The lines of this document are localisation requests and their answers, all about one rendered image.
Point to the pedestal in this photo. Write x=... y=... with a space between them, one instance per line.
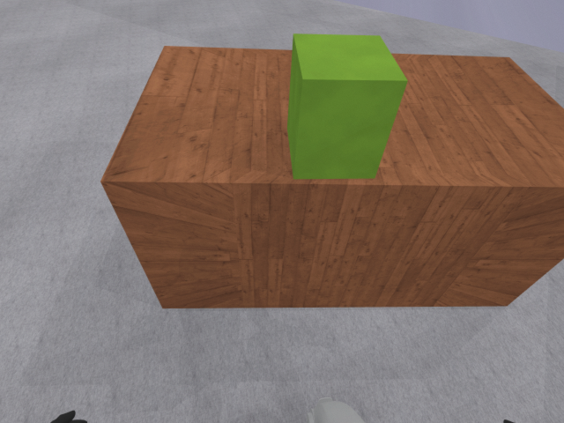
x=466 y=208

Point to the right robot thigh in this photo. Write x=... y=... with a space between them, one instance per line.
x=333 y=412

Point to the carton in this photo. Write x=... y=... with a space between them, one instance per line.
x=345 y=91

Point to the robot right shin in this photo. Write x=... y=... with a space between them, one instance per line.
x=325 y=399

